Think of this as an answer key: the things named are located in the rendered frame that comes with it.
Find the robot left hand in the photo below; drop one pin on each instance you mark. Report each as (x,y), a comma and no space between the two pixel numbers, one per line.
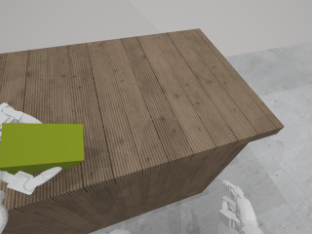
(21,181)

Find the table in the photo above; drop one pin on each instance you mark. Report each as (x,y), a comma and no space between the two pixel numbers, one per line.
(163,115)

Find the sponge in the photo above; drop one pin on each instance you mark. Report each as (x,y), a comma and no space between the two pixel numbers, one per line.
(38,147)

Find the robot right hand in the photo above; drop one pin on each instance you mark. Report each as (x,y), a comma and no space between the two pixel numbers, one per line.
(239,214)

